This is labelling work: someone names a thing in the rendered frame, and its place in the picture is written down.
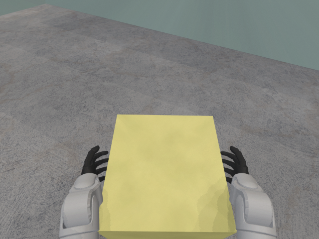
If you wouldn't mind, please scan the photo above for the robot right forearm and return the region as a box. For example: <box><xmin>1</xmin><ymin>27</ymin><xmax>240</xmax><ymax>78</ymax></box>
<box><xmin>229</xmin><ymin>173</ymin><xmax>277</xmax><ymax>239</ymax></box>

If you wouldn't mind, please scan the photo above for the robot left forearm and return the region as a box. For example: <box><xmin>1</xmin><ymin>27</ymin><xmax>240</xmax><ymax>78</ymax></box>
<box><xmin>59</xmin><ymin>173</ymin><xmax>103</xmax><ymax>239</ymax></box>

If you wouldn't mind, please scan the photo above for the carton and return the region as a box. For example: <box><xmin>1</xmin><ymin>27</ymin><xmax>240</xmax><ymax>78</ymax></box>
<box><xmin>98</xmin><ymin>115</ymin><xmax>237</xmax><ymax>239</ymax></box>

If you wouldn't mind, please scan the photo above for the left robot hand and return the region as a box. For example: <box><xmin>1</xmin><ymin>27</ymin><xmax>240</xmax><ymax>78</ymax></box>
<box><xmin>81</xmin><ymin>145</ymin><xmax>109</xmax><ymax>182</ymax></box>

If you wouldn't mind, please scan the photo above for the right robot hand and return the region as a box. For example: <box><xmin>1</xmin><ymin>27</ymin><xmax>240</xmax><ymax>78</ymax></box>
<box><xmin>220</xmin><ymin>146</ymin><xmax>249</xmax><ymax>184</ymax></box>

